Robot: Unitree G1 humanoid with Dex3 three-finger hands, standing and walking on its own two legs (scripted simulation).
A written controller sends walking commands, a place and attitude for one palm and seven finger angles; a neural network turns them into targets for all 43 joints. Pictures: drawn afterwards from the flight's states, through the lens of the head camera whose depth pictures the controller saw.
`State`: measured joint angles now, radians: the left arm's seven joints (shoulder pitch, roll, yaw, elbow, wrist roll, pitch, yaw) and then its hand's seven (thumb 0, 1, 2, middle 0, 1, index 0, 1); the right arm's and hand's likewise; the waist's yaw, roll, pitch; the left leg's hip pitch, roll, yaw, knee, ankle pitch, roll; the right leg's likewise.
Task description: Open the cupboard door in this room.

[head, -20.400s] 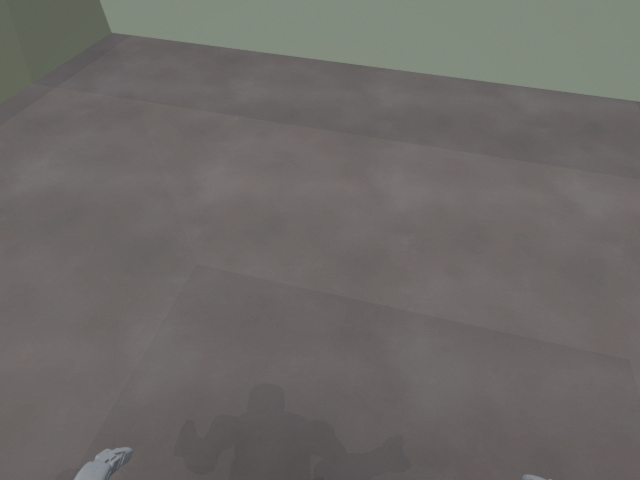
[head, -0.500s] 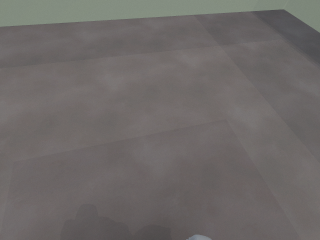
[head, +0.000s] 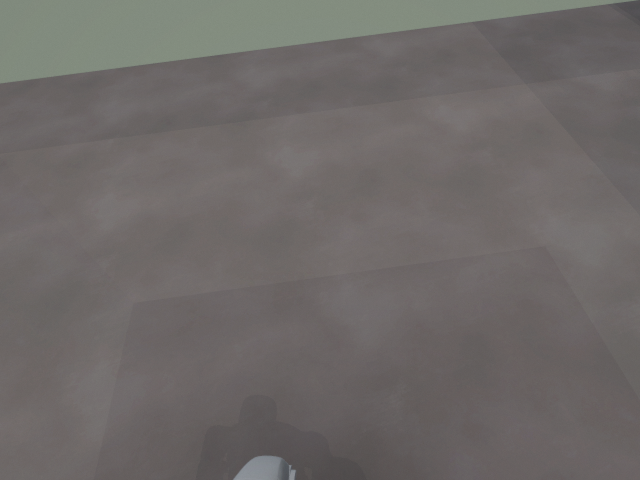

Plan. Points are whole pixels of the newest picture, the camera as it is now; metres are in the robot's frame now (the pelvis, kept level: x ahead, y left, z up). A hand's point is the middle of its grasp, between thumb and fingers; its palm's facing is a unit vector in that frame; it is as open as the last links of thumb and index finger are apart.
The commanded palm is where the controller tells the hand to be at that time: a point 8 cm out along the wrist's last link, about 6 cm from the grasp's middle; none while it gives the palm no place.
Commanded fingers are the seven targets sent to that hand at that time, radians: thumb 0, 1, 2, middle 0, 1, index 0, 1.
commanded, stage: turn or walk to find it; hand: left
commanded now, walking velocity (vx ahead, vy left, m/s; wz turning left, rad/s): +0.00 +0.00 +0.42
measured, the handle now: out of the picture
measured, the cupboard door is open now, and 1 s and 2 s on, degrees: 0 0 0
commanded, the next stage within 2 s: stand and wait in 1.02 s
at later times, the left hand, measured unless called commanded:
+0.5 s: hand out of the picture -0.02 +0.28 -0.17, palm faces +0.26 -0.94 -0.23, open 7.4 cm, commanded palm none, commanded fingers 0.00 0.90 0.90 -0.20 -0.30 -0.20 -0.30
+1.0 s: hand out of the picture -0.02 +0.20 -0.14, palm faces +0.40 -0.87 -0.28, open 7.4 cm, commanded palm none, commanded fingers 0.00 0.90 0.90 -0.20 -0.30 -0.20 -0.30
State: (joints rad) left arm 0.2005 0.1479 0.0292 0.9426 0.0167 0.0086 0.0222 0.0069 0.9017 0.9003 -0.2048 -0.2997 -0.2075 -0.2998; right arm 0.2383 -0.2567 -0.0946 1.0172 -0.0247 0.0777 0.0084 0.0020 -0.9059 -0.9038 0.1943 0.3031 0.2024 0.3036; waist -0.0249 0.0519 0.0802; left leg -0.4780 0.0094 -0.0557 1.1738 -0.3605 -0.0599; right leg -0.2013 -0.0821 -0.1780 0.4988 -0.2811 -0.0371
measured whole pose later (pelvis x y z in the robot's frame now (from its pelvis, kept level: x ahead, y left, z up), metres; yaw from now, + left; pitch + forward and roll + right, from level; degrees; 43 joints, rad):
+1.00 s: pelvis -0.03 -0.01 +0.00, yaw +24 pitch -2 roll +2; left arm 0.17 0.15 0.03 0.94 0.01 0.02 0.02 0.01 0.90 0.90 -0.20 -0.30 -0.21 -0.30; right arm 0.26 -0.25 -0.10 1.01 -0.03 0.07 0.01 0.00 -0.91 -0.90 0.19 0.30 0.20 0.30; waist -0.04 0.06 0.07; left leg -0.49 -0.01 -0.05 1.18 -0.36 -0.05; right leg -0.20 -0.08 -0.15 0.50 -0.27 -0.03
